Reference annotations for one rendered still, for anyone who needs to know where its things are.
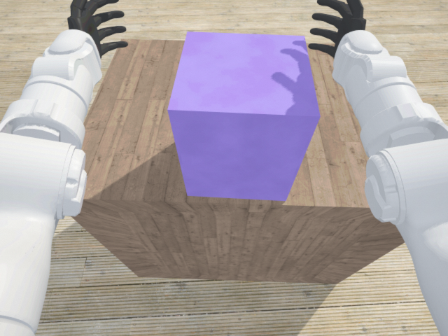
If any left robot forearm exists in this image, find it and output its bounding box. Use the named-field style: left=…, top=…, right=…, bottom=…
left=0, top=29, right=102, bottom=150

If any left robot hand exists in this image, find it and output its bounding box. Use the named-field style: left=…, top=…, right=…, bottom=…
left=67, top=0, right=128, bottom=59

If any robot left upper arm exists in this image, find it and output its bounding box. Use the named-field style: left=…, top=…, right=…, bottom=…
left=0, top=132, right=87, bottom=336

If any right robot hand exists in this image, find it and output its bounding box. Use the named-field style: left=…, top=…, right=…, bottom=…
left=308, top=0, right=366, bottom=59

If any pedestal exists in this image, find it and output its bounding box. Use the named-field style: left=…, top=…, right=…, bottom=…
left=72, top=39, right=405, bottom=284

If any right robot forearm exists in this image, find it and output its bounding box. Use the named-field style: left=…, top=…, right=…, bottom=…
left=332, top=30, right=448, bottom=158

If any robot right upper arm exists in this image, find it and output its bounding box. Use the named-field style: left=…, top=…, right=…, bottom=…
left=365, top=138, right=448, bottom=336

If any carton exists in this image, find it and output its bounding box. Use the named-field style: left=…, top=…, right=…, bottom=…
left=167, top=31, right=321, bottom=201

